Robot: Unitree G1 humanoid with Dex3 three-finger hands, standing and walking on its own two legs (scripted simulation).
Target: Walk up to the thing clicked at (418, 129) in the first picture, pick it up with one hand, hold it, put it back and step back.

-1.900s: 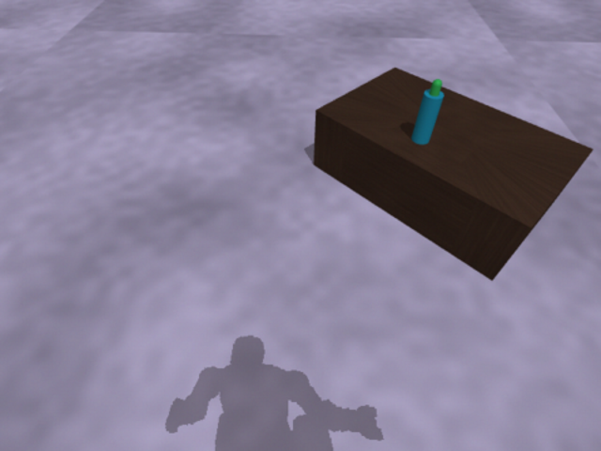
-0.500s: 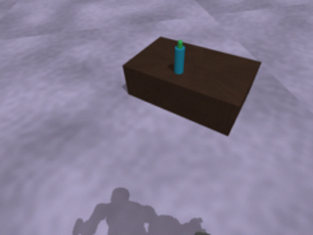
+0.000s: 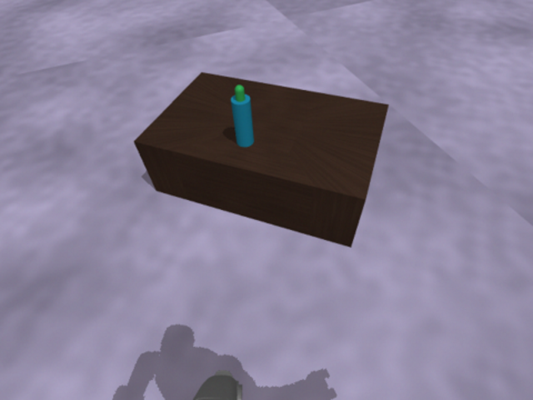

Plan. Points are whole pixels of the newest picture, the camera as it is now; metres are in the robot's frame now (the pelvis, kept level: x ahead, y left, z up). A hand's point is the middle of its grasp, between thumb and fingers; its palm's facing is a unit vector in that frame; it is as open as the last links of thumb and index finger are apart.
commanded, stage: walk up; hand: left
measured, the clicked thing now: (242, 115) +1.15 +0.19 -0.30
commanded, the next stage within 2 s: none
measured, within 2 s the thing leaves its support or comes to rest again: neither
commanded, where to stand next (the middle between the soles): +0.63 +0.14 m, yaw -17 degrees
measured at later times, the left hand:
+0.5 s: hand (144, 260) +0.39 +0.30 -0.13, palm faces -0.22 -0.88 -0.41, open 7.4 cm
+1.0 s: hand (106, 222) +0.51 +0.44 -0.16, palm faces -0.23 -0.84 -0.49, open 7.4 cm
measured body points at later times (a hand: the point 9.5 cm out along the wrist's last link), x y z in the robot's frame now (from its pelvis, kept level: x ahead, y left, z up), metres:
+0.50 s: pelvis +0.24 +0.06 -0.02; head +0.26 +0.03 +0.43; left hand +0.40 +0.35 -0.10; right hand +0.22 -0.26 -0.14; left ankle +0.16 +0.17 -0.73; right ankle +0.34 -0.06 -0.73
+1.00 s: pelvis +0.41 +0.15 -0.02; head +0.42 +0.15 +0.43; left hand +0.52 +0.49 -0.12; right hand +0.40 -0.20 -0.11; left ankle +0.48 +0.26 -0.73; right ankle +0.35 -0.02 -0.69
